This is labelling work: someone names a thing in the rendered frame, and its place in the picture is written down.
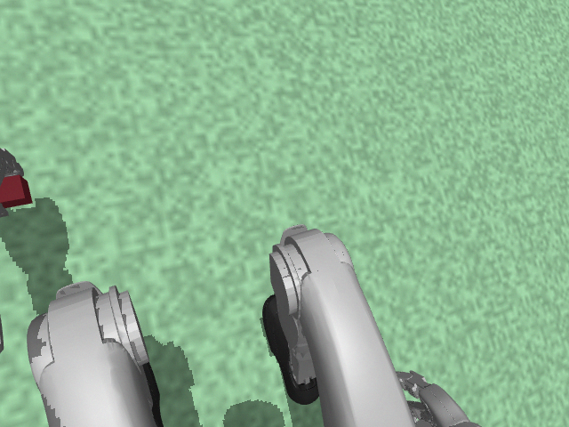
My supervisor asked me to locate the right robot hand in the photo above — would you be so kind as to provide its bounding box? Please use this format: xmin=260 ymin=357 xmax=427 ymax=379
xmin=396 ymin=370 xmax=470 ymax=427

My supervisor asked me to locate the right robot foot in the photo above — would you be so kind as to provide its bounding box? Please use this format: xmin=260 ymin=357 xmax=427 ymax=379
xmin=262 ymin=294 xmax=319 ymax=405

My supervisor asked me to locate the small box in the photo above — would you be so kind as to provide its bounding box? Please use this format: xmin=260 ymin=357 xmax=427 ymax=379
xmin=0 ymin=175 xmax=33 ymax=208

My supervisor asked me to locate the left robot foot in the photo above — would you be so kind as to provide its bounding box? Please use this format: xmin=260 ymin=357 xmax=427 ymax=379
xmin=143 ymin=362 xmax=164 ymax=427

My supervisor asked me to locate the left robot hand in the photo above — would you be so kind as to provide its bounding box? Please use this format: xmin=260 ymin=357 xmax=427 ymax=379
xmin=0 ymin=148 xmax=24 ymax=217

